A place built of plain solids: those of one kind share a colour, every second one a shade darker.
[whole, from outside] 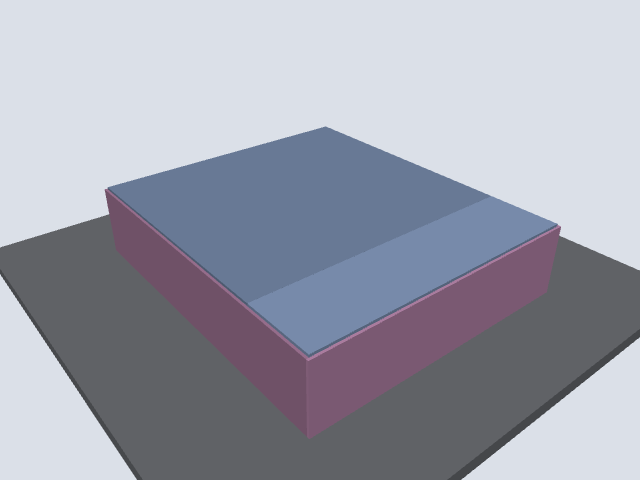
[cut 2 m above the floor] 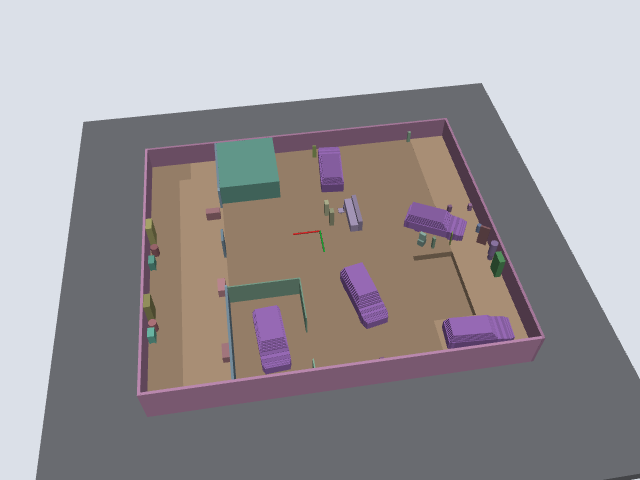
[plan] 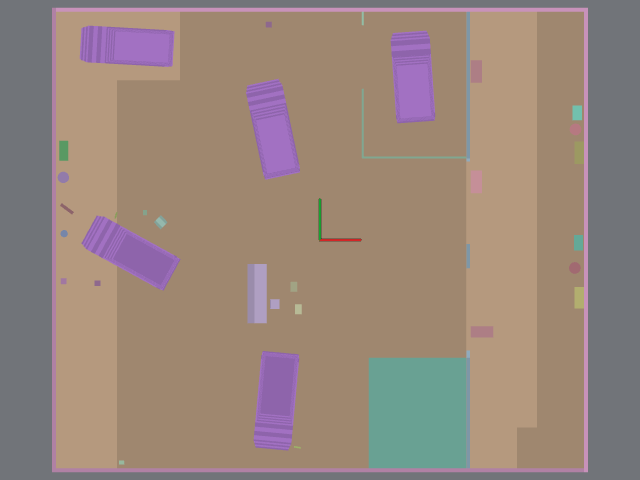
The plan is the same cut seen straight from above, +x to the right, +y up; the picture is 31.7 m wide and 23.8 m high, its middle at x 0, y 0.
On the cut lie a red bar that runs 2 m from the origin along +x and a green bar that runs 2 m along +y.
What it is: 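A car dealer's showroom with its handover bay and the front of its workshop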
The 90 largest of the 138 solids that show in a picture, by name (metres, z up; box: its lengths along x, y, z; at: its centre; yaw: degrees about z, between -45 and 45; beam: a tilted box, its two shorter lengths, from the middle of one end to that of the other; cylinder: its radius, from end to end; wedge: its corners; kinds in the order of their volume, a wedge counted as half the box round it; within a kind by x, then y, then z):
{
 "floor_1": {"box": [3.02, 22.64, 1.26], "at": [-11.58, 0.0, 0.58]},
 "floor_2": {"box": [3.14, 13.33, 1.26], "at": [-8.51, -4.66, 0.58]},
 "floor_3": {"box": [3.14, 5.93, 0.66], "at": [-8.51, 4.96, 0.28]},
 "floor_4": {"box": [3.14, 3.4, 1.26], "at": [-8.51, 9.62, 0.58]},
 "floor_5": {"box": [14.2, 22.64, 1.26], "at": [0.16, 0.0, 0.58]},
 "floor_6": {"box": [2.53, 22.64, 1.14], "at": [8.51, 0.0, 0.52]},
 "floor_7": {"box": [0.99, 2.02, 1.14], "at": [10.27, -10.31, 0.52]},
 "floor_8": {"box": [0.99, 5.74, 1.14], "at": [10.27, -6.44, 0.52]},
 "floor_9": {"box": [0.99, 14.89, 1.14], "at": [10.27, 3.87, 0.52]},
 "floor_10": {"box": [2.34, 22.64, 1.14], "at": [11.92, 0.0, 0.52]},
 "roof_1": {"box": [20.35, 22.64, 0.2], "at": [-2.92, 0.0, 5.81]},
 "roof_2": {"box": [5.83, 22.64, 1.16], "at": [10.17, 0.0, 5.33]},
 "wall_1": {"box": [0.2, 23.04, 5.76], "at": [-13.19, 0.0, 2.83]},
 "wall_2": {"box": [26.18, 0.2, 5.76], "at": [0.0, -11.42, 2.83]},
 "wall_3": {"box": [26.18, 0.2, 5.76], "at": [0.0, 11.42, 2.83]},
 "wall_4": {"box": [0.2, 23.04, 5.76], "at": [13.19, 0.0, 2.83]},
 "block_1": {"box": [4.84, 5.48, 2.9], "at": [4.84, -8.58, 2.65]},
 "car_1": {"box": [0.22, 1.83, 0.76], "at": [-10.95, 9.69, 1.73], "yaw": -3.3},
 "car_2": {"box": [0.22, 1.83, 0.79], "at": [-10.73, 9.68, 1.75], "yaw": -3.3},
 "car_3": {"box": [0.23, 1.85, 0.73], "at": [-10.44, -0.04, 1.74], "yaw": -28.8},
 "car_4": {"box": [2.99, 1.83, 0.79], "at": [-9.14, 9.59, 1.75], "yaw": -3.3},
 "car_5": {"box": [3.04, 1.85, 0.73], "at": [-9.01, -0.82, 1.74], "yaw": -28.8},
 "car_6": {"box": [3.3, 1.72, 0.08], "at": [-8.98, 9.57, 2.17], "yaw": -3.3},
 "car_7": {"box": [3.21, 1.68, 0.08], "at": [-8.96, 9.57, 2.25], "yaw": -3.3},
 "car_8": {"box": [3.13, 1.63, 0.08], "at": [-8.94, 9.57, 2.32], "yaw": -3.3},
 "car_9": {"box": [3.04, 1.59, 0.08], "at": [-8.92, 9.57, 2.39], "yaw": -3.3},
 "car_10": {"box": [2.96, 1.55, 0.08], "at": [-8.9, 9.57, 2.46], "yaw": -3.3},
 "car_11": {"box": [2.87, 1.51, 0.08], "at": [-8.88, 9.57, 2.53], "yaw": -3.3},
 "car_12": {"box": [3.35, 1.74, 0.08], "at": [-8.87, -0.9, 2.14], "yaw": -28.8},
 "car_13": {"box": [2.78, 1.46, 0.08], "at": [-8.86, 9.57, 2.61], "yaw": -3.3},
 "car_14": {"box": [3.26, 1.7, 0.08], "at": [-8.85, -0.91, 2.21], "yaw": -28.8},
 "car_15": {"box": [2.7, 1.42, 0.08], "at": [-8.84, 9.57, 2.68], "yaw": -3.3},
 "car_16": {"box": [3.17, 1.65, 0.08], "at": [-8.83, -0.92, 2.29], "yaw": -28.8},
 "car_17": {"box": [3.08, 1.61, 0.08], "at": [-8.81, -0.93, 2.37], "yaw": -28.8},
 "car_18": {"box": [2.99, 1.57, 0.08], "at": [-8.79, -0.94, 2.44], "yaw": -28.8},
 "car_19": {"box": [2.9, 1.53, 0.09], "at": [-8.78, -0.95, 2.52], "yaw": -28.8},
 "car_20": {"box": [2.81, 1.48, 0.08], "at": [-8.76, -0.96, 2.6], "yaw": -28.8},
 "car_21": {"box": [2.72, 1.44, 0.08], "at": [-8.74, -0.97, 2.67], "yaw": -28.8},
 "car_22": {"box": [1.85, 0.22, 0.77], "at": [-2.74, 7.33, 1.78], "yaw": 12.0},
 "car_23": {"box": [1.85, 0.22, 0.8], "at": [-2.69, 7.13, 1.79], "yaw": 12.0},
 "car_24": {"box": [1.85, 0.22, 0.83], "at": [-2.65, 6.92, 1.81], "yaw": 12.0},
 "car_25": {"box": [1.85, 0.22, 0.85], "at": [-2.6, 6.72, 1.82], "yaw": 12.0},
 "car_26": {"box": [1.89, 0.22, 0.78], "at": [-2.34, -9.86, 1.81], "yaw": -5.3},
 "car_27": {"box": [1.89, 0.22, 0.8], "at": [-2.32, -9.65, 1.82], "yaw": -5.3},
 "car_28": {"box": [1.89, 0.22, 0.83], "at": [-2.31, -9.44, 1.84], "yaw": -5.3},
 "car_29": {"box": [1.89, 0.22, 0.86], "at": [-2.29, -9.23, 1.85], "yaw": -5.3},
 "car_30": {"box": [1.85, 3.14, 0.85], "at": [-2.26, 5.09, 1.82], "yaw": 12.0},
 "car_31": {"box": [1.7, 3.34, 0.1], "at": [-2.22, 4.9, 2.38], "yaw": 12.0},
 "car_32": {"box": [1.74, 3.45, 0.1], "at": [-2.22, 4.93, 2.29], "yaw": 12.0},
 "car_33": {"box": [1.61, 3.13, 0.1], "at": [-2.21, 4.85, 2.56], "yaw": 12.0},
 "car_34": {"box": [1.66, 3.24, 0.1], "at": [-2.21, 4.88, 2.47], "yaw": 12.0},
 "car_35": {"box": [1.53, 2.92, 0.1], "at": [-2.2, 4.8, 2.74], "yaw": 12.0},
 "car_36": {"box": [1.57, 3.03, 0.1], "at": [-2.2, 4.83, 2.65], "yaw": 12.0},
 "car_37": {"box": [1.44, 2.71, 0.1], "at": [-2.19, 4.76, 2.92], "yaw": 12.0},
 "car_38": {"box": [1.49, 2.82, 0.1], "at": [-2.19, 4.78, 2.83], "yaw": 12.0},
 "car_39": {"box": [1.89, 3.17, 0.86], "at": [-2.13, -7.55, 1.85], "yaw": -5.3},
 "car_40": {"box": [1.78, 3.48, 0.08], "at": [-2.12, -7.39, 2.32], "yaw": -5.3},
 "car_41": {"box": [1.74, 3.39, 0.08], "at": [-2.11, -7.37, 2.39], "yaw": -5.3},
 "car_42": {"box": [1.69, 3.3, 0.08], "at": [-2.11, -7.35, 2.46], "yaw": -5.3},
 "car_43": {"box": [1.65, 3.22, 0.08], "at": [-2.11, -7.33, 2.53], "yaw": -5.3},
 "car_44": {"box": [1.61, 3.13, 0.08], "at": [-2.11, -7.31, 2.61], "yaw": -5.3},
 "car_45": {"box": [1.57, 3.05, 0.08], "at": [-2.1, -7.29, 2.68], "yaw": -5.3},
 "car_46": {"box": [1.52, 2.96, 0.08], "at": [-2.1, -7.26, 2.75], "yaw": -5.3},
 "car_47": {"box": [1.48, 2.87, 0.08], "at": [-2.1, -7.24, 2.83], "yaw": -5.3},
 "car_48": {"box": [1.95, 0.27, 0.84], "at": [4.49, 9.8, 1.81], "yaw": 4.1},
 "car_49": {"box": [1.95, 0.27, 0.88], "at": [4.5, 9.54, 1.83], "yaw": 4.1},
 "car_50": {"box": [1.95, 0.27, 0.91], "at": [4.52, 9.29, 1.85], "yaw": 4.1},
 "car_51": {"box": [1.95, 2.94, 0.91], "at": [4.63, 7.7, 1.85], "yaw": 4.1},
 "car_52": {"box": [1.63, 2.8, 0.08], "at": [4.65, 7.43, 2.72], "yaw": 4.1},
 "car_53": {"box": [1.67, 2.89, 0.08], "at": [4.65, 7.45, 2.64], "yaw": 4.1},
 "car_54": {"box": [1.71, 2.98, 0.08], "at": [4.65, 7.47, 2.56], "yaw": 4.1},
 "car_55": {"box": [1.76, 3.07, 0.08], "at": [4.65, 7.49, 2.49], "yaw": 4.1},
 "car_56": {"box": [1.8, 3.16, 0.08], "at": [4.65, 7.51, 2.41], "yaw": 4.1},
 "car_57": {"box": [1.84, 3.25, 0.08], "at": [4.65, 7.54, 2.34], "yaw": 4.1},
 "car_58": {"box": [1.54, 2.62, 0.08], "at": [4.66, 7.39, 2.87], "yaw": 4.1},
 "car_59": {"box": [1.59, 2.71, 0.08], "at": [4.66, 7.41, 2.79], "yaw": 4.1},
 "part_1": {"box": [0.18, 5.48, 3.67], "at": [7.35, -8.58, 2.92]},
 "part_2": {"box": [0.18, 1.2, 3.67], "at": [7.35, -0.8, 2.92]},
 "part_3": {"box": [0.18, 7.27, 3.67], "at": [7.35, 7.68, 2.92]},
 "counter_1": {"box": [0.35, 2.94, 1.1], "at": [-3.42, -2.66, 1.76]},
 "counter_2": {"box": [0.6, 2.94, 0.74], "at": [-2.94, -2.66, 1.58]},
 "screen_1": {"box": [0.1, 3.46, 2.78], "at": [2.12, 5.77, 2.6]},
 "screen_2": {"box": [5.09, 0.1, 2.78], "at": [4.71, 4.09, 2.6]},
 "cupboard_1": {"box": [0.47, 1.06, 1.95], "at": [12.85, -2.86, 2.06]},
 "cupboard_2": {"box": [0.47, 1.12, 1.95], "at": [12.85, 4.32, 2.06]},
 "boards_1": {"box": [0.56, 1.12, 0.78], "at": [7.75, 2.88, 1.47]},
 "boards_2": {"box": [0.56, 1.12, 0.67], "at": [7.75, 8.35, 1.42]},
 "boards_3": {"box": [1.12, 0.56, 0.81], "at": [8.03, -4.55, 1.49]},
 "vitrine_1": {"box": [0.45, 1.0, 1.83], "at": [-12.7, 4.42, 2.12]},
 "tub_1": {"cylinder": 0.28, "from": [-12.73, 3.1, 1.81], "to": [-12.73, 3.1, 3.01]}
}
